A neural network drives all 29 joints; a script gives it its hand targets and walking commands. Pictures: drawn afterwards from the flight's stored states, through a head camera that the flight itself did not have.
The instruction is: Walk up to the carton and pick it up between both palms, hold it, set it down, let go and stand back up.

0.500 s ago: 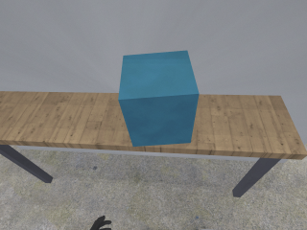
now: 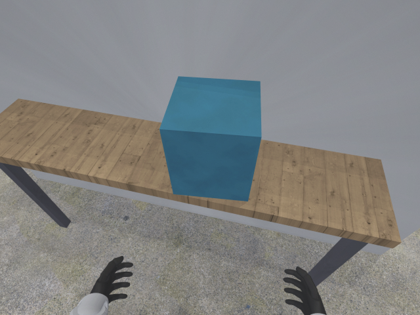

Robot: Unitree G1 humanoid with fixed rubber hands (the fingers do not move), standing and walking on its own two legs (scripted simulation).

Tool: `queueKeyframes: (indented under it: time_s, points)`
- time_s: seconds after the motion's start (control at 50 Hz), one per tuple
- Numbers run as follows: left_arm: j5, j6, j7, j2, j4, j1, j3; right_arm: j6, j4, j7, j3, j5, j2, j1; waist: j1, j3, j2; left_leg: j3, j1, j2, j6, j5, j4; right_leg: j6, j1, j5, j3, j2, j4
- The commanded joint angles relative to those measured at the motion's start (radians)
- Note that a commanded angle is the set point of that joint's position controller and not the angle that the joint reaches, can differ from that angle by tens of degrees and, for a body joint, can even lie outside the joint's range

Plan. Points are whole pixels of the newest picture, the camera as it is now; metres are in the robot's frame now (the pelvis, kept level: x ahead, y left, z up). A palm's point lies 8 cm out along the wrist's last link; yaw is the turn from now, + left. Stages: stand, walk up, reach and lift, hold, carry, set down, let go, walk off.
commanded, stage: reach and lift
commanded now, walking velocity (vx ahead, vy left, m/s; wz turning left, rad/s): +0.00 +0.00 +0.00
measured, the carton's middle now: (214, 140) +0.53 +0.04 -0.01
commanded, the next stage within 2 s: none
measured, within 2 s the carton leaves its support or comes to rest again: neither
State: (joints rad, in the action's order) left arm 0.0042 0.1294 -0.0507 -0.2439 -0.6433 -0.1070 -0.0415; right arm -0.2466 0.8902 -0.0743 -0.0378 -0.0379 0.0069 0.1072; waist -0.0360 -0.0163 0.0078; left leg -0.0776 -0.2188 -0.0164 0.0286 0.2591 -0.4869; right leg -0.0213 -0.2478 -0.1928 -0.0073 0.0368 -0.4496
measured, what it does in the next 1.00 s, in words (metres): stands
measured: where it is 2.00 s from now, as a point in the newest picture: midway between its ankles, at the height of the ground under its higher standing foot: outside the picture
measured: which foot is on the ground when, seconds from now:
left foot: down 0.00-1.00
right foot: down 0.00-1.00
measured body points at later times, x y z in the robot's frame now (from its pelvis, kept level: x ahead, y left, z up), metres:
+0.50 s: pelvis +0.01 -0.01 +0.00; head +0.02 +0.02 +0.44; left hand +0.23 +0.26 -0.07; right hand +0.22 -0.17 -0.07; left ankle +0.00 +0.10 -0.74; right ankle +0.03 -0.11 -0.74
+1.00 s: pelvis +0.02 +0.02 -0.01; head +0.03 +0.04 +0.44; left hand +0.28 +0.25 -0.04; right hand +0.28 -0.16 -0.04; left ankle +0.00 +0.10 -0.74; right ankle +0.03 -0.11 -0.74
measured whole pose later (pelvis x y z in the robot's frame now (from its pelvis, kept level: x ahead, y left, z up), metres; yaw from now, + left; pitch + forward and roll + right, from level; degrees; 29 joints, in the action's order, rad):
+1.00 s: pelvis +0.02 +0.02 -0.01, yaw +0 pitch +7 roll -2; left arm -0.19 -0.49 0.00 -0.23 -0.88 0.10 0.04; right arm -0.50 0.90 -0.05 -0.02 0.15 0.09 -0.10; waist -0.03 0.11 0.01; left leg -0.08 -0.38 -0.01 0.04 0.31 -0.58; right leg 0.01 -0.39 -0.22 -0.02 0.03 -0.50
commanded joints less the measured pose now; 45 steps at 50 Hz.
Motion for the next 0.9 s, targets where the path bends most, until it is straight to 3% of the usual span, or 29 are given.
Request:
queueKeyframes:
  time_s: [0.0,0.14,0.24,0.26,0.3,0.34,0.46,0.66,0.88]
  points:
    - [-0.036,-0.08,-0.01,-0.182,0.136,0.177,-0.032,-0.038,-0.157,-0.035,0.002,0.009,0.028,-0.031,0.032,0.095,0.002,0.007,-0.106,-0.036,0.05,0.018,0.076,-0.003,0.1,-0.039,-0.105,-0.063,0.072]
    - [-0.109,-0.158,-0.04,-0.27,0.086,0.209,-0.033,-0.065,-0.259,-0.068,0.064,0.025,-0.02,-0.048,0.018,0.133,-0.026,0.014,-0.136,-0.042,0.045,0.041,0.021,0.012,0.058,-0.079,-0.133,-0.094,0.065]
    - [-0.134,-0.206,-0.05,-0.292,0.028,0.217,-0.041,-0.074,-0.271,-0.076,0.088,0.049,-0.021,-0.073,0.004,0.159,-0.044,0.021,-0.136,-0.039,0.037,0.018,0.011,0.008,0.05,-0.065,-0.125,-0.095,0.059]
    - [-0.155,-0.241,-0.047,-0.26,0.055,0.165,-0.053,-0.085,-0.339,-0.081,0.065,0.082,-0.021,-0.024,0.014,0.195,-0.042,0.014,-0.13,-0.022,0.036,-0.11,-0.013,0.012,0.089,0.066,-0.109,-0.091,0.022]
    - [-0.159,-0.277,-0.068,-0.274,0.002,0.146,-0.055,-0.092,-0.296,-0.09,0.097,0.103,-0.017,-0.001,0.013,0.231,-0.033,0.023,-0.123,-0.008,0.036,-0.196,-0.012,0.026,0.134,0.228,-0.109,-0.085,0.003]
    - [-0.157,-0.305,-0.077,-0.272,-0.002,0.17,-0.053,-0.103,-0.281,-0.09,0.109,0.126,-0.007,-0.028,0.006,0.221,-0.058,0.026,-0.113,-0.004,0.023,-0.202,-0.002,0.024,0.114,0.216,-0.095,-0.072,-0.001]
    - [-0.173,-0.389,-0.049,-0.229,0.018,0.247,-0.022,-0.132,-0.264,-0.068,0.063,0.125,0.042,-0.116,0.01,0.225,-0.091,0.027,-0.092,-0.013,-0.02,-0.171,0.016,0.002,0.047,0.081,-0.041,-0.021,0.009]
    - [-0.192,-0.517,0.006,-0.152,-0.029,0.294,0.042,-0.202,-0.176,-0.027,0.014,0.153,0.116,-0.231,0.021,0.262,-0.085,0.052,-0.026,-0.013,-0.077,-0.273,-0.01,-0.016,-0.031,0.108,-0.002,0.017,-0.003]
    - [-0.191,-0.646,0.046,-0.1,-0.084,0.38,0.048,-0.285,-0.125,0.018,0.005,0.182,0.163,-0.367,0.006,0.316,-0.086,0.06,-0.039,-0.01,-0.097,-0.276,0.001,-0.016,-0.062,0.115,-0.01,0.026,-0.01]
